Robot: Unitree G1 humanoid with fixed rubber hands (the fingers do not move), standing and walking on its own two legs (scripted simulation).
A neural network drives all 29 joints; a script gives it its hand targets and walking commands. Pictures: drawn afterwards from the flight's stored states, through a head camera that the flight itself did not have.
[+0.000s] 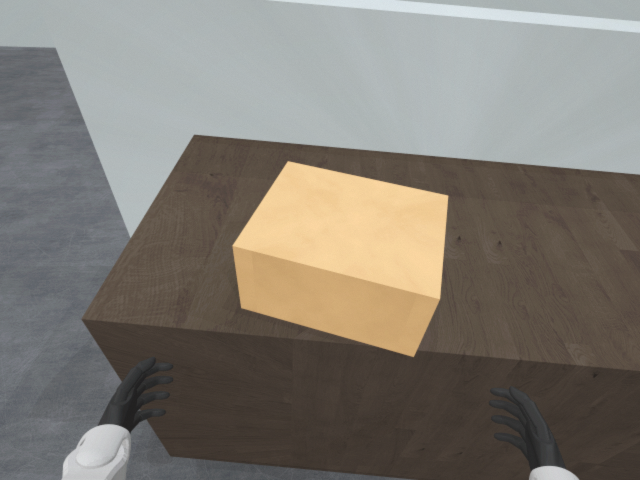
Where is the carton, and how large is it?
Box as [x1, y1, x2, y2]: [232, 161, 447, 356]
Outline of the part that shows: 288,161 232,246 241,307 413,356 439,300 447,195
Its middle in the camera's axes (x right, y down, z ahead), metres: +0.04 +0.02 +0.67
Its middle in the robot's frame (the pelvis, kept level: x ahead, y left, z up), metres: +0.49 -0.01 +0.00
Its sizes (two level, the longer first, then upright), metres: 0.297 0.238 0.151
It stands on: a pedestal, 0.69 m high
